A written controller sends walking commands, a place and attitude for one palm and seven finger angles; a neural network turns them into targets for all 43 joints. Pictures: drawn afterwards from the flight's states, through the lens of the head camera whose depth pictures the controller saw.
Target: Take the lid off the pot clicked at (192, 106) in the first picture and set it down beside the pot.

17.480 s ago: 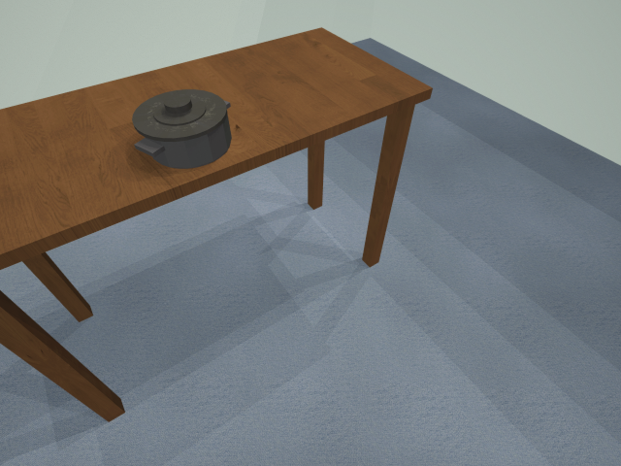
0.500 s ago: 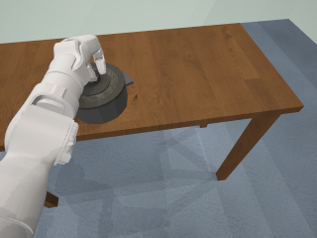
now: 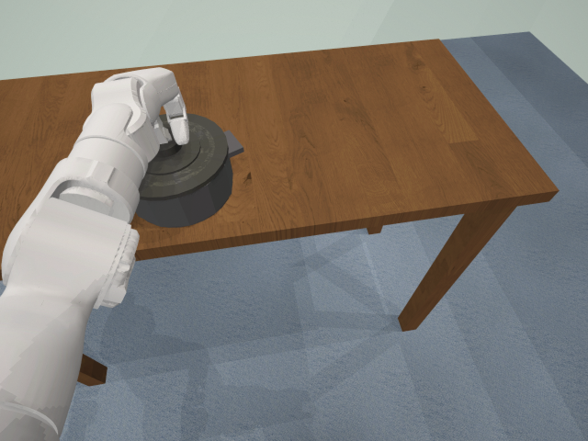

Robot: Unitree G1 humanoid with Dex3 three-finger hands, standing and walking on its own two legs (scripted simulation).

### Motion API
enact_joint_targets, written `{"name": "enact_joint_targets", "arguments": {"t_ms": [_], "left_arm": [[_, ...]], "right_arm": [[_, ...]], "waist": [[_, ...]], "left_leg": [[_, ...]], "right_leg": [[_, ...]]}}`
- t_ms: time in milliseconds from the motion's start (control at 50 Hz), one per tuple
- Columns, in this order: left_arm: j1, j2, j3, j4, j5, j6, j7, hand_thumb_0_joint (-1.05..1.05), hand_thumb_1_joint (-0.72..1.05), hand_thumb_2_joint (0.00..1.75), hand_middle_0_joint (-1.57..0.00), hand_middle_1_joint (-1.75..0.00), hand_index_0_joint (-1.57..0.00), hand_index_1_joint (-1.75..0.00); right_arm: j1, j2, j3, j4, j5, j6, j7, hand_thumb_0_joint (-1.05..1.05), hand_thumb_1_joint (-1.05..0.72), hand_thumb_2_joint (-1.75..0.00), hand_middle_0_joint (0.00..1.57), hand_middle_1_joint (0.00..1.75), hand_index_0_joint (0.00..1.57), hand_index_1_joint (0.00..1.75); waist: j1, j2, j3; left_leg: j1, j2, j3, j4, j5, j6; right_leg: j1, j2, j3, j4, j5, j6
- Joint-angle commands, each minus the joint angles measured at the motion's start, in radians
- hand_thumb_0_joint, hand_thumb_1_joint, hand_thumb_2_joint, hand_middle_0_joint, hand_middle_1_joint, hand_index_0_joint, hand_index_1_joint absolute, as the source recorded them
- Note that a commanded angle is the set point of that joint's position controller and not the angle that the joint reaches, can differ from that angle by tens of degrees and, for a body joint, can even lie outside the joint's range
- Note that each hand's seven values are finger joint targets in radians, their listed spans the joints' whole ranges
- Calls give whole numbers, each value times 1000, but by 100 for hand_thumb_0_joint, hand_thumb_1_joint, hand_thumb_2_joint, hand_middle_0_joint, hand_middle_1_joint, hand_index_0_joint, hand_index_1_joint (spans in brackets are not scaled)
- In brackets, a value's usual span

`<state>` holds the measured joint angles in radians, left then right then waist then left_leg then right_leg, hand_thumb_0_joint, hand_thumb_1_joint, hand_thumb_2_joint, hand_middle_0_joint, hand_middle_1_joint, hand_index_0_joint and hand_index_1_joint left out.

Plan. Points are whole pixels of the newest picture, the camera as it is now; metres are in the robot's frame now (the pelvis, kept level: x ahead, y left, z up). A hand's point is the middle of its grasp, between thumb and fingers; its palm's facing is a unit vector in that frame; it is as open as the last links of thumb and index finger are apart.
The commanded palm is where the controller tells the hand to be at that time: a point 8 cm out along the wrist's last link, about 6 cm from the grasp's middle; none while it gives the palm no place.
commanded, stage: lift the lid straight up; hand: left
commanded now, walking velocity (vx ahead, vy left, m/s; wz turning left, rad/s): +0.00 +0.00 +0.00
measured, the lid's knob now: (163, 142) +0.53 +0.15 +0.10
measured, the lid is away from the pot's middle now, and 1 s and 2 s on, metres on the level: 0.01 0.01 0.01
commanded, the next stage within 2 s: open the fingers wide in 0.34 s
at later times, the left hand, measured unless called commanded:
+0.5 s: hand (150, 116) +0.52 +0.14 +0.16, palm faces -0.36 -0.05 -0.93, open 3.1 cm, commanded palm +0.52 +0.14 +0.21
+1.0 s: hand (155, 121) +0.51 +0.14 +0.16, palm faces -0.33 -0.05 -0.94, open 5.3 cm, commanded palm +0.51 +0.14 +0.21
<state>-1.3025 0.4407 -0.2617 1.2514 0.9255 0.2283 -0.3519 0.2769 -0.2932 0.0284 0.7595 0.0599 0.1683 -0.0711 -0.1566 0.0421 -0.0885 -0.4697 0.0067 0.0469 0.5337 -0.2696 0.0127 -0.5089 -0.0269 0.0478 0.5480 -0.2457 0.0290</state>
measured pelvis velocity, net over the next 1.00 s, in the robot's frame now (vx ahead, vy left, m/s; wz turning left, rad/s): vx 0.03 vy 0.00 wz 0.02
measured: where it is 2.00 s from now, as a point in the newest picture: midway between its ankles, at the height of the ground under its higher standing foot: outside the picture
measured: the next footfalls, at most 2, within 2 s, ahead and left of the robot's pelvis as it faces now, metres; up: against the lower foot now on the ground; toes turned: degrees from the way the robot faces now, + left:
none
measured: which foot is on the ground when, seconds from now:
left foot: down 0.00-1.00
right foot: down 0.00-1.00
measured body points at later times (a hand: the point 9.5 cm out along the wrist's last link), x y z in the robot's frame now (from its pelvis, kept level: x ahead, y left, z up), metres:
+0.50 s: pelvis +0.02 +0.01 +0.01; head +0.08 -0.02 +0.45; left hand +0.54 +0.15 +0.21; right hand +0.06 -0.26 -0.14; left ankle -0.01 +0.12 -0.73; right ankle +0.01 -0.14 -0.73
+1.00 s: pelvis +0.03 +0.00 +0.01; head +0.07 -0.03 +0.46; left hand +0.52 +0.14 +0.21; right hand +0.12 -0.27 -0.14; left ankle -0.01 +0.12 -0.73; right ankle +0.01 -0.14 -0.73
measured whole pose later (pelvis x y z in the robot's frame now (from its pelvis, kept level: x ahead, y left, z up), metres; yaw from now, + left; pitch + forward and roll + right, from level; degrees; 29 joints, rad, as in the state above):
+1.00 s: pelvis +0.03 +0.00 +0.01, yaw +1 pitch +9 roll +1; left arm -1.19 0.38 -0.30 1.06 0.90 0.22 -0.34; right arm 0.19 -0.28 0.02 0.76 0.05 0.18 -0.05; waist -0.08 0.06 -0.09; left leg -0.33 0.00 0.02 0.44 -0.26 0.01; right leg -0.37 -0.03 0.02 0.47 -0.26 0.02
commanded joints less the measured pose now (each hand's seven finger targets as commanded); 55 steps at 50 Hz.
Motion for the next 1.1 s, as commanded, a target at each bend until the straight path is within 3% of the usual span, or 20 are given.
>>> {"name": "enact_joint_targets", "arguments": {"t_ms": [0,20,60,100,160,220,260,320,420,440,500,560,620,660,720,760,800,840,940,1080], "left_arm": [[-456,174,4,-141,5,-1,35,0,94,67,-121,-114,-121,-114],[-473,243,56,-180,9,-9,42,0,95,67,-122,-114,-122,-114],[-526,233,48,-219,3,-26,43,0,97,67,-123,-114,-123,-114],[-538,192,10,-205,-2,-27,44,0,98,68,-124,-114,-124,-114],[-570,295,88,-254,1,-43,56,0,99,68,-124,-114,-125,-114],[-605,221,32,-328,-6,-62,56,0,99,68,-125,-114,-125,-114],[-522,179,12,-256,3,-46,49,0,99,68,-125,-114,-125,-114],[-489,204,41,-202,-8,-16,37,0,99,68,-125,-114,-125,-114],[-560,159,4,-309,-19,-23,19,0,100,68,-125,-114,-125,-114],[-525,178,31,-364,-1,-66,40,0,97,69,-123,-113,-123,-113],[-396,138,23,-267,-1,-65,53,0,88,70,-117,-109,-118,-109],[-448,239,101,-333,1,-56,74,0,80,72,-112,-104,-112,-104],[-543,177,40,-440,7,-58,94,0,71,75,-107,-99,-107,-99],[-497,203,70,-418,15,-42,106,0,65,76,-103,-95,-103,-95],[-397,204,86,-324,2,-5,102,0,56,79,-99,-89,-99,-89],[-404,123,17,-297,-7,20,88,0,49,82,-96,-84,-96,-84],[-439,110,8,-371,-15,15,71,0,43,84,-94,-78,-94,-78],[-488,159,34,-464,-14,-10,54,0,37,87,-92,-72,-92,-72],[-436,145,23,-354,-12,-12,45,0,21,92,-85,-59,-85,-59],[-435,196,63,-346,7,-25,83,0,0,99,-74,-44,-74,-44]], "right_arm": [[56,-161,-58,-59,-3,-23,-13,0,-90,-90,20,30,20,30],[59,-158,-57,-64,-5,-26,-12,0,-90,-90,20,30,20,30],[52,-149,-57,-69,-7,-32,-15,0,-90,-90,20,30,20,30],[61,-150,-60,-56,-4,-38,-13,0,-90,-90,20,30,20,30],[60,-147,-56,-61,-7,-50,-14,0,-90,-90,20,30,20,30],[58,-131,-60,-63,-7,-71,-5,0,-90,-90,20,30,20,30],[63,-135,-62,-46,-8,-67,5,0,-90,-90,20,30,20,30],[50,-148,-56,-36,-10,-53,12,0,-90,-90,20,30,20,30],[30,-137,-58,-45,-14,-60,21,0,-90,-90,20,30,20,30],[55,-136,-64,-61,-19,-63,18,0,-90,-90,20,30,20,30],[46,-143,-64,-47,-19,-39,17,0,-90,-90,20,30,20,30],[10,-136,-52,-71,-19,-27,18,0,-90,-90,20,30,20,30],[-2,-115,-57,-82,-20,-39,26,0,-90,-90,20,30,20,30],[-5,-116,-58,-78,-23,-37,31,0,-90,-90,20,30,20,30],[-24,-120,-51,-72,-22,-18,27,0,-90,-90,20,30,20,30],[-43,-124,-46,-68,-13,-5,28,0,-90,-90,20,30,20,30],[-56,-125,-53,-77,-15,-7,26,0,-90,-90,20,30,20,30],[-64,-117,-53,-92,-18,-16,22,0,-90,-90,20,30,20,30],[-56,-120,-46,-68,-14,-4,11,0,-90,-90,20,30,20,30],[-63,-112,-41,-77,-17,-12,4,0,-90,-90,20,30,20,30]], "waist": [[-20,-105,-319],[-7,-93,-367],[-12,-73,-411],[-21,-59,-375],[0,-41,-441],[3,26,-503],[12,1,-440],[18,-44,-375],[24,-16,-450],[14,-46,-429],[27,-86,-374],[52,-91,-448],[48,-8,-523],[61,-9,-514],[68,-85,-459],[45,-112,-367],[48,-102,-408],[55,-59,-505],[36,-105,-353],[58,-84,-409]], "left_leg": [[182,-52,10,-45,161,60],[198,-51,5,-43,180,62],[228,-54,-2,-40,198,65],[233,-55,-4,-45,194,63],[261,-55,-11,-50,233,64],[358,-48,-22,-35,375,57],[360,-41,-28,-34,422,51],[305,-48,-18,-54,394,54],[391,-46,-28,-40,509,54],[386,-36,-32,-28,532,52],[340,-38,-15,-41,503,50],[320,-42,-6,-53,508,53],[422,-35,-17,-29,630,48],[425,-33,-19,-27,661,44],[343,-44,4,-42,592,51],[302,-45,10,-62,513,49],[349,-46,11,-55,538,57],[407,-50,0,-43,598,61],[335,-51,4,-71,457,55],[322,-55,5,-84,419,52]], "right_leg": [[129,63,-84,-70,218,-52],[157,61,-76,-63,235,-49],[167,61,-74,-63,247,-50],[143,65,-79,-75,231,-53],[194,62,-71,-70,272,-52],[185,61,-74,-65,336,-54],[149,67,-84,-75,323,-54],[172,66,-87,-79,334,-55],[189,63,-83,-74,393,-54],[174,66,-81,-79,387,-51],[186,65,-88,-82,386,-57],[276,54,-77,-67,445,-53],[259,53,-75,-62,480,-51],[262,55,-76,-62,488,-52],[314,52,-77,-65,521,-50],[282,51,-86,-79,487,-49],[292,50,-80,-84,504,-51],[328,48,-68,-71,542,-50],[275,50,-81,-94,452,-53],[325,47,-71,-91,436,-58]]}}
